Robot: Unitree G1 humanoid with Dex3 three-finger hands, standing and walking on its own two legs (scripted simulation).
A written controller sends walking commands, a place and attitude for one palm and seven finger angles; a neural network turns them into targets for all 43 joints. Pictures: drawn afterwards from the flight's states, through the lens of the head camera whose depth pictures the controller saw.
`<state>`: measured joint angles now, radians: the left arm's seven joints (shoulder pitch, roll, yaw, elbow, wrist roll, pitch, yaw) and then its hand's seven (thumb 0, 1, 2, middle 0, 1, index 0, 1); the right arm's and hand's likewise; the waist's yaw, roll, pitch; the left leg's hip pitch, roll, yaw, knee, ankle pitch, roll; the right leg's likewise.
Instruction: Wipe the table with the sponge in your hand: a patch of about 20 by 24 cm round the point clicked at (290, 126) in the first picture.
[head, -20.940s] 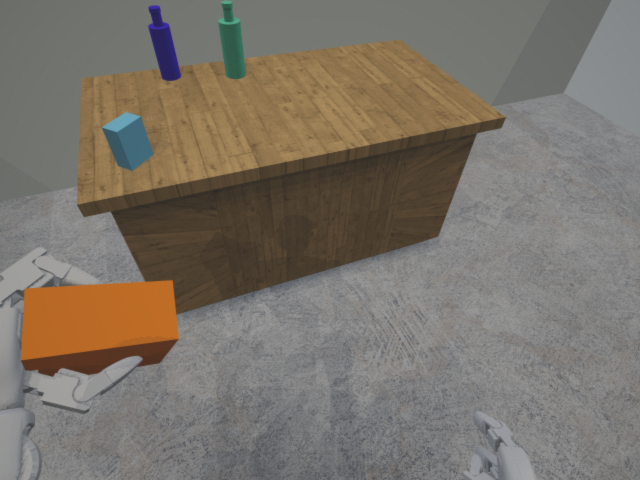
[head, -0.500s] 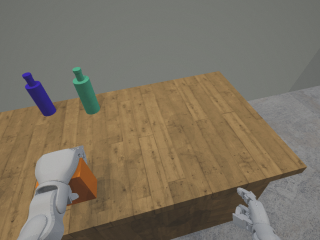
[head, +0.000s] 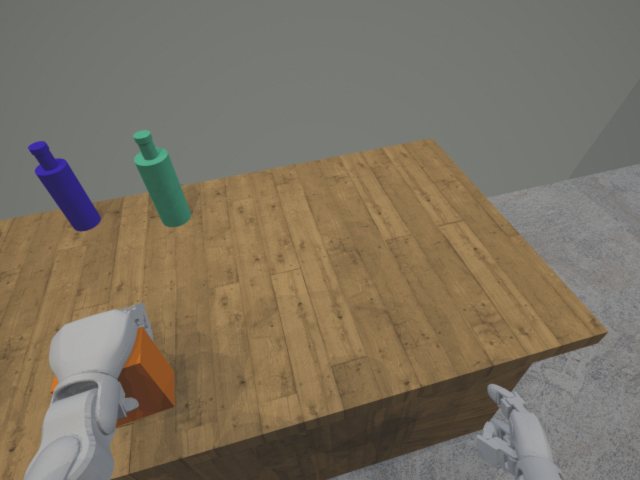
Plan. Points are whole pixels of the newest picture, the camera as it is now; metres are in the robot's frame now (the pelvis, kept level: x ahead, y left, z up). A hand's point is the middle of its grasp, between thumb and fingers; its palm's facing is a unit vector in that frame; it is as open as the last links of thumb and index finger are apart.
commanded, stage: move the sponge above the wiping area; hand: left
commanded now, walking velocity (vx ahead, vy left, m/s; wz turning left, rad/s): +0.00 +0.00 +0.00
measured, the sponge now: (126, 387) +0.21 +0.31 -0.01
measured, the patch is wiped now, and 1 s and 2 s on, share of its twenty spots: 0.00 0.00 0.00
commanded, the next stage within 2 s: lower the sponge onto the table in 1.06 s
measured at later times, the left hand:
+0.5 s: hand (136, 374) +0.22 +0.29 +0.01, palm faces -0.08 -0.12 -0.99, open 9.7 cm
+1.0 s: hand (138, 384) +0.20 +0.28 +0.01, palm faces -0.09 -0.11 -0.99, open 9.7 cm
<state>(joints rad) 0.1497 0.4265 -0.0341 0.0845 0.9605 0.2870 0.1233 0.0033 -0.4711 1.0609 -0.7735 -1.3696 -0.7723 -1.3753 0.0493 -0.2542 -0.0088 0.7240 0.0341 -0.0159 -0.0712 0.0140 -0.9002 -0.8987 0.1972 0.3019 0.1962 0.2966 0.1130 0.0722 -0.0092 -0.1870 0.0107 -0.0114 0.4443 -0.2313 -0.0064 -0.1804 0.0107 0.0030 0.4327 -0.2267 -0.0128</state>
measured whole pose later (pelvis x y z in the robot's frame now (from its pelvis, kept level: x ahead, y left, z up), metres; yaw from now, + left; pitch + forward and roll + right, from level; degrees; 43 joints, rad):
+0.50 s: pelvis +0.00 +0.01 +0.00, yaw +0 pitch +0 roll +0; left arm 0.16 0.36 -0.11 0.10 0.98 0.32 0.17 0.00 -0.47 1.06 -0.77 -1.37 -0.77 -1.38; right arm 0.05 -0.23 0.00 0.71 0.03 0.00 -0.04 0.01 -0.90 -0.90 0.20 0.30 0.20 0.30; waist 0.11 0.07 -0.04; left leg -0.22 -0.01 -0.01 0.46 -0.24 0.01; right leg -0.21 -0.01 0.01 0.45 -0.24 0.00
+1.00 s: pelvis -0.01 +0.00 +0.00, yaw +0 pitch -2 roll +0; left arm 0.17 0.38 -0.10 0.11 0.99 0.25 0.15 0.00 -0.47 1.06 -0.77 -1.37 -0.77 -1.38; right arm 0.04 -0.24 -0.01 0.72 0.02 -0.01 -0.06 0.01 -0.90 -0.90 0.20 0.30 0.20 0.30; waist 0.12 0.07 -0.02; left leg -0.20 0.01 -0.02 0.46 -0.23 -0.01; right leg -0.20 0.01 0.00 0.45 -0.23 -0.01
